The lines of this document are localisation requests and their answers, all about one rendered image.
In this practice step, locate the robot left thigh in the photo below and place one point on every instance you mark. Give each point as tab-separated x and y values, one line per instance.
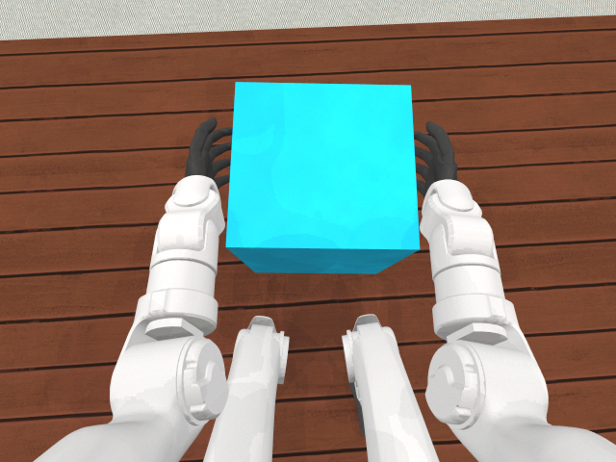
243	431

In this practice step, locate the carton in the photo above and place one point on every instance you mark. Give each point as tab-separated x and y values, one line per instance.
322	178

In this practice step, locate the right robot forearm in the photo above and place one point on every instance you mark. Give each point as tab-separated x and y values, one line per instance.
470	303

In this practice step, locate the robot left upper arm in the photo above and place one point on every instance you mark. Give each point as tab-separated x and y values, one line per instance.
162	395

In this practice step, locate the robot right upper arm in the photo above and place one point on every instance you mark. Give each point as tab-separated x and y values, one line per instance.
495	401

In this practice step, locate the robot thigh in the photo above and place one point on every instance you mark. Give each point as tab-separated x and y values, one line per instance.
243	431
394	425

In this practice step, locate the robot right thigh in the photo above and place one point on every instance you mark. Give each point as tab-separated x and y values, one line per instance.
394	425

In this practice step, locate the left robot forearm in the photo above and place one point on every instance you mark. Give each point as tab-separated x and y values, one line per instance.
179	300

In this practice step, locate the robot right hand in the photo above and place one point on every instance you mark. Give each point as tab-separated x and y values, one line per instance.
440	159

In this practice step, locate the robot left hand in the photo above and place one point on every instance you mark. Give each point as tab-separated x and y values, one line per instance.
200	160

